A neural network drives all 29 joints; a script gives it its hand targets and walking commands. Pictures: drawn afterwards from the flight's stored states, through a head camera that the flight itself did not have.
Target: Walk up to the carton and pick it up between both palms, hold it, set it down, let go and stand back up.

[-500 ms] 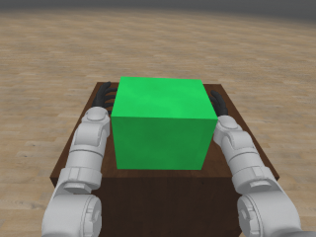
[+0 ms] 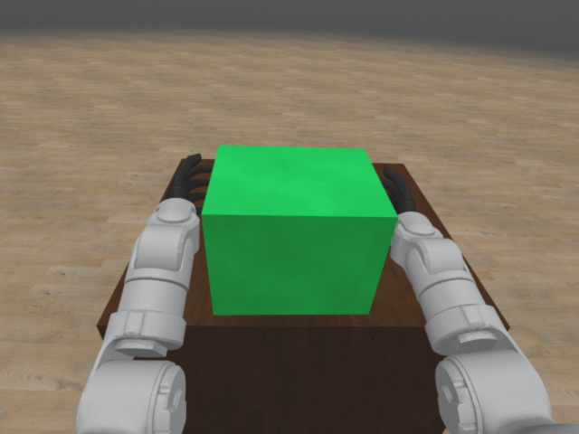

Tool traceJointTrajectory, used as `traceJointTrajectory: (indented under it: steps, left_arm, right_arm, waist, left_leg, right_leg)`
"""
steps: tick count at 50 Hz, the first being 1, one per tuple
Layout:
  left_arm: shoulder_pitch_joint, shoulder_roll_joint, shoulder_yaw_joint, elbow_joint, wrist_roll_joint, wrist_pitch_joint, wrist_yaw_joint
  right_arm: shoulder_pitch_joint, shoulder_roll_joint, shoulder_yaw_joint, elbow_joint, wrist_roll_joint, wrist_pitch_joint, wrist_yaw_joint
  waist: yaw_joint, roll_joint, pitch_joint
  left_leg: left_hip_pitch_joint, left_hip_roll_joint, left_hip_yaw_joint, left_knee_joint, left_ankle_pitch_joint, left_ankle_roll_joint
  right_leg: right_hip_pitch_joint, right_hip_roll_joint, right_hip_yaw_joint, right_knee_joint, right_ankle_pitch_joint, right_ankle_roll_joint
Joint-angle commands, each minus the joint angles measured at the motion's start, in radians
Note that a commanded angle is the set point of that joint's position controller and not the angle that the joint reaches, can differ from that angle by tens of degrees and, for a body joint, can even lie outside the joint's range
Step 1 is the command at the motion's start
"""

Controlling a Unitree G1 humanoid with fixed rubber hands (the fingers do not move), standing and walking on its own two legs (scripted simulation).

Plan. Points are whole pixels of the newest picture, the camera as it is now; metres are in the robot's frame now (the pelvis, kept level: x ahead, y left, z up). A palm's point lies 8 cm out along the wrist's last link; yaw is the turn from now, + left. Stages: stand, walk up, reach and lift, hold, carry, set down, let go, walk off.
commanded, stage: hold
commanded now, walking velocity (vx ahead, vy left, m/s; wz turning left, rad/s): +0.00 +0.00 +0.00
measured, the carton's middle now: (292, 227) +0.38 +0.02 +0.16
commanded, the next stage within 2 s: none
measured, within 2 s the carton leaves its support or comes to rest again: neither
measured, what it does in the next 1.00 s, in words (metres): stands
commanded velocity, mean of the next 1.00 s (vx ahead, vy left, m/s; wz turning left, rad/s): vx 0.00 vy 0.00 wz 0.00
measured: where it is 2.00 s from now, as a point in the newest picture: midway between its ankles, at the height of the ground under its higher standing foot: outside the picture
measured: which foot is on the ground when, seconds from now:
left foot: down 0.00-1.00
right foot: down 0.00-1.00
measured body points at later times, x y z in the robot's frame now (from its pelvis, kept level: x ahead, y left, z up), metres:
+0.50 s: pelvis +0.00 +0.00 +0.00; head -0.07 +0.02 +0.44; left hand +0.38 +0.17 +0.21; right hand +0.39 -0.14 +0.19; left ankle +0.08 +0.08 -0.74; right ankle +0.02 -0.13 -0.74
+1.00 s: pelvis +0.00 +0.00 +0.00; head -0.07 +0.02 +0.44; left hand +0.38 +0.17 +0.21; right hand +0.39 -0.14 +0.19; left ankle +0.08 +0.08 -0.74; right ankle +0.02 -0.13 -0.74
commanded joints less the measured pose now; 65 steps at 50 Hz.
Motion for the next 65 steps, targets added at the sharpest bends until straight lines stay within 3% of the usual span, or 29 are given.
traceJointTrajectory:
  steps: [1, 4, 6, 8, 12, 13, 15, 19, 20, 21, 22, 24, 26, 28, 34, 36, 39, 40, 44, 46, 48, 55, 56, 57, 59, 61, 62, 63, 65]
  left_arm:
    - [-0.734, -0.758, -0.354, -0.280, -0.138, -0.063, -0.154]
    - [-0.765, -0.777, -0.389, -0.321, -0.156, -0.067, -0.149]
    - [-0.737, -0.767, -0.363, -0.291, -0.139, -0.061, -0.155]
    - [-0.784, -0.789, -0.394, -0.353, -0.173, -0.072, -0.145]
    - [-0.740, -0.765, -0.377, -0.360, -0.152, -0.067, -0.146]
    - [-0.720, -0.767, -0.379, -0.350, -0.159, -0.064, -0.149]
    - [-0.725, -0.758, -0.378, -0.335, -0.147, -0.057, -0.150]
    - [-0.739, -0.763, -0.355, -0.310, -0.135, -0.052, -0.157]
    - [-0.722, -0.739, -0.343, -0.285, -0.121, -0.048, -0.162]
    - [-0.768, -0.751, -0.362, -0.337, -0.144, -0.063, -0.158]
    - [-0.784, -0.767, -0.377, -0.344, -0.151, -0.061, -0.154]
    - [-0.753, -0.755, -0.359, -0.268, -0.136, -0.056, -0.155]
    - [-0.753, -0.778, -0.393, -0.340, -0.152, -0.062, -0.153]
    - [-0.771, -0.776, -0.395, -0.356, -0.151, -0.063, -0.149]
    - [-0.725, -0.788, -0.390, -0.333, -0.143, -0.059, -0.148]
    - [-0.793, -0.770, -0.387, -0.354, -0.156, -0.068, -0.147]
    - [-0.713, -0.782, -0.404, -0.350, -0.163, -0.060, -0.151]
    - [-0.746, -0.765, -0.379, -0.335, -0.149, -0.061, -0.150]
    - [-0.788, -0.777, -0.400, -0.368, -0.159, -0.066, -0.147]
    - [-0.777, -0.804, -0.429, -0.354, -0.171, -0.069, -0.137]
    - [-0.757, -0.782, -0.418, -0.377, -0.186, -0.072, -0.139]
    - [-0.742, -0.767, -0.378, -0.322, -0.157, -0.064, -0.147]
    - [-0.744, -0.764, -0.360, -0.273, -0.154, -0.062, -0.149]
    - [-0.758, -0.783, -0.390, -0.315, -0.166, -0.066, -0.147]
    - [-0.747, -0.767, -0.367, -0.320, -0.147, -0.063, -0.145]
    - [-0.748, -0.776, -0.395, -0.330, -0.160, -0.066, -0.148]
    - [-0.731, -0.775, -0.393, -0.351, -0.162, -0.069, -0.151]
    - [-0.776, -0.755, -0.374, -0.347, -0.150, -0.071, -0.148]
    - [-0.745, -0.775, -0.399, -0.328, -0.173, -0.073, -0.144]
  right_arm:
    - [-1.047, 0.664, 0.336, -0.463, 0.109, -0.103, 0.134]
    - [-1.013, 0.648, 0.328, -0.452, 0.118, -0.097, 0.134]
    - [-1.042, 0.670, 0.356, -0.456, 0.127, -0.099, 0.131]
    - [-1.012, 0.681, 0.349, -0.451, 0.117, -0.095, 0.135]
    - [-1.002, 0.680, 0.388, -0.492, 0.156, -0.089, 0.123]
    - [-0.994, 0.668, 0.389, -0.494, 0.149, -0.081, 0.121]
    - [-0.972, 0.660, 0.361, -0.450, 0.140, -0.076, 0.122]
    - [-1.004, 0.658, 0.355, -0.450, 0.134, -0.074, 0.127]
    - [-0.973, 0.653, 0.333, -0.397, 0.127, -0.067, 0.126]
    - [-1.031, 0.678, 0.358, -0.473, 0.135, -0.083, 0.128]
    - [-1.011, 0.661, 0.339, -0.437, 0.129, -0.078, 0.128]
    - [-1.039, 0.666, 0.321, -0.432, 0.115, -0.081, 0.130]
    - [-1.041, 0.673, 0.348, -0.481, 0.133, -0.095, 0.131]
    - [-0.994, 0.674, 0.346, -0.432, 0.131, -0.087, 0.129]
    - [-1.013, 0.680, 0.367, -0.467, 0.144, -0.092, 0.127]
    - [-0.998, 0.680, 0.356, -0.432, 0.129, -0.086, 0.132]
    - [-1.025, 0.686, 0.371, -0.508, 0.146, -0.088, 0.124]
    - [-0.976, 0.666, 0.351, -0.424, 0.132, -0.075, 0.126]
    - [-1.022, 0.681, 0.358, -0.452, 0.141, -0.088, 0.132]
    - [-1.024, 0.679, 0.355, -0.466, 0.135, -0.089, 0.132]
    - [-1.005, 0.710, 0.385, -0.511, 0.144, -0.086, 0.126]
    - [-1.000, 0.686, 0.363, -0.439, 0.133, -0.077, 0.126]
    - [-1.029, 0.679, 0.338, -0.436, 0.124, -0.077, 0.128]
    - [-1.060, 0.705, 0.360, -0.502, 0.128, -0.092, 0.128]
    - [-1.016, 0.680, 0.356, -0.441, 0.140, -0.081, 0.128]
    - [-0.988, 0.681, 0.338, -0.415, 0.122, -0.081, 0.126]
    - [-1.000, 0.698, 0.361, -0.460, 0.137, -0.088, 0.127]
    - [-1.016, 0.694, 0.371, -0.450, 0.140, -0.084, 0.128]
    - [-1.003, 0.682, 0.356, -0.459, 0.124, -0.085, 0.131]
  waist:
    - [-0.051, -0.013, -0.390]
    - [-0.078, 0.007, -0.406]
    - [-0.048, -0.004, -0.392]
    - [-0.068, -0.011, -0.451]
    - [-0.053, 0.007, -0.442]
    - [-0.064, -0.021, -0.438]
    - [-0.073, 0.015, -0.405]
    - [-0.056, -0.024, -0.385]
    - [-0.063, -0.003, -0.349]
    - [-0.052, -0.019, -0.412]
    - [-0.069, 0.016, -0.414]
    - [-0.066, 0.001, -0.363]
    - [-0.065, 0.019, -0.445]
    - [-0.075, 0.022, -0.435]
    - [-0.057, -0.013, -0.426]
    - [-0.061, 0.007, -0.408]
    - [-0.055, -0.020, -0.433]
    - [-0.075, 0.002, -0.394]
    - [-0.064, 0.019, -0.456]
    - [-0.081, 0.019, -0.441]
    - [-0.059, -0.022, -0.458]
    - [-0.061, -0.021, -0.415]
    - [-0.059, -0.023, -0.390]
    - [-0.054, -0.034, -0.441]
    - [-0.050, -0.004, -0.408]
    - [-0.080, 0.006, -0.398]
    - [-0.061, -0.012, -0.441]
    - [-0.046, -0.010, -0.419]
    - [-0.071, -0.021, -0.434]
  left_leg:
    - [0.486, 0.036, -0.100, -0.141, 0.034, -0.048]
    - [0.518, 0.043, -0.120, -0.138, 0.042, -0.068]
    - [0.496, 0.031, -0.099, -0.137, 0.054, -0.052]
    - [0.518, 0.037, -0.111, -0.127, 0.053, -0.063]
    - [0.543, 0.026, -0.104, -0.110, 0.157, -0.058]
    - [0.539, 0.030, -0.109, -0.109, 0.139, -0.060]
    - [0.524, 0.031, -0.110, -0.122, 0.096, -0.063]
    - [0.499, 0.038, -0.103, -0.139, 0.053, -0.056]
    - [0.489, 0.028, -0.094, -0.140, 0.048, -0.054]
    - [0.493, 0.027, -0.091, -0.138, 0.042, -0.044]
    - [0.513, 0.038, -0.106, -0.138, 0.040, -0.063]
    - [0.468, 0.031, -0.097, -0.151, -0.011, -0.054]
    - [0.520, 0.034, -0.098, -0.133, 0.068, -0.059]
    - [0.530, 0.035, -0.102, -0.127, 0.066, -0.067]
    - [0.531, 0.042, -0.108, -0.123, 0.106, -0.062]
    - [0.517, 0.039, -0.106, -0.134, 0.045, -0.065]
    - [0.521, 0.038, -0.107, -0.129, 0.096, -0.061]
    - [0.520, 0.031, -0.100, -0.131, 0.066, -0.062]
    - [0.540, 0.038, -0.099, -0.122, 0.066, -0.063]
    - [0.532, 0.045, -0.116, -0.128, 0.058, -0.075]
    - [0.513, 0.032, -0.105, -0.112, 0.120, -0.060]
    - [0.520, 0.032, -0.101, -0.130, 0.062, -0.050]
    - [0.476, 0.027, -0.095, -0.145, -0.007, -0.045]
    - [0.496, 0.040, -0.105, -0.143, 0.018, -0.048]
    - [0.491, 0.030, -0.097, -0.137, 0.049, -0.051]
    - [0.501, 0.031, -0.096, -0.138, 0.041, -0.059]
    - [0.515, 0.035, -0.102, -0.122, 0.088, -0.054]
    - [0.497, 0.031, -0.098, -0.134, 0.051, -0.046]
    - [0.516, 0.037, -0.101, -0.136, 0.051, -0.054]
  right_leg:
    - [-0.061, -0.008, -0.022, -0.163, -0.040, 0.000]
    - [-0.087, -0.001, -0.029, -0.160, -0.040, -0.005]
    - [-0.083, -0.002, -0.028, -0.164, -0.035, 0.001]
    - [-0.072, 0.006, -0.036, -0.153, -0.029, 0.002]
    - [-0.055, 0.007, -0.033, -0.149, 0.051, 0.007]
    - [-0.051, 0.012, -0.036, -0.155, 0.039, 0.001]
    - [-0.074, 0.003, -0.026, -0.161, 0.009, -0.002]
    - [-0.074, 0.004, -0.035, -0.162, -0.042, -0.002]
    - [-0.079, 0.000, -0.031, -0.169, -0.045, 0.000]
    - [-0.089, -0.007, -0.032, -0.161, -0.053, 0.005]
    - [-0.100, -0.004, -0.033, -0.158, -0.054, -0.002]
    - [-0.098, -0.010, -0.027, -0.168, -0.089, -0.004]
    - [-0.086, -0.007, -0.033, -0.153, -0.016, -0.002]
    - [-0.081, -0.002, -0.034, -0.156, -0.018, 0.002]
    - [-0.077, 0.004, -0.033, -0.151, 0.015, 0.002]
    - [-0.093, 0.001, -0.036, -0.156, -0.050, -0.003]
    - [-0.066, 0.002, -0.033, -0.156, 0.003, 0.007]
    - [-0.091, 0.006, -0.039, -0.157, -0.037, 0.000]
    - [-0.101, 0.000, -0.036, -0.153, -0.035, 0.003]
    - [-0.107, 0.003, -0.037, -0.148, -0.024, -0.002]
    - [-0.055, 0.006, -0.030, -0.144, 0.040, 0.006]
    - [-0.098, 0.005, -0.036, -0.163, -0.030, 0.006]
    - [-0.107, -0.001, -0.031, -0.172, -0.097, 0.000]
    - [-0.094, 0.001, -0.034, -0.155, -0.064, 0.002]
    - [-0.082, -0.001, -0.032, -0.160, -0.041, -0.003]
    - [-0.104, 0.000, -0.036, -0.159, -0.040, 0.002]
    - [-0.076, -0.002, -0.031, -0.147, 0.013, 0.007]
    - [-0.084, -0.001, -0.035, -0.154, -0.042, 0.002]
    - [-0.100, 0.002, -0.036, -0.159, -0.031, 0.004]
